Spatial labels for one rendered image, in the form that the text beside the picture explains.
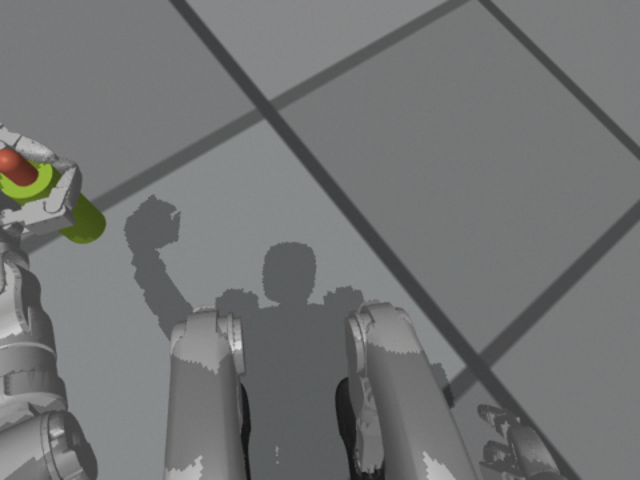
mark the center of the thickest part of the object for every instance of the right robot foot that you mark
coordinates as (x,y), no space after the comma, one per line
(347,429)

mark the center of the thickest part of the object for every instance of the right robot hand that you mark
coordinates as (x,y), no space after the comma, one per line
(526,454)

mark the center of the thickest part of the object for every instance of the left robot arm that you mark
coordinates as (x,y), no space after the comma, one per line
(39,438)

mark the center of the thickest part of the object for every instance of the bottle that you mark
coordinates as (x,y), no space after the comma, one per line
(25,181)

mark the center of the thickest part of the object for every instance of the left robot hand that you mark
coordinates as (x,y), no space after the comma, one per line
(44,215)

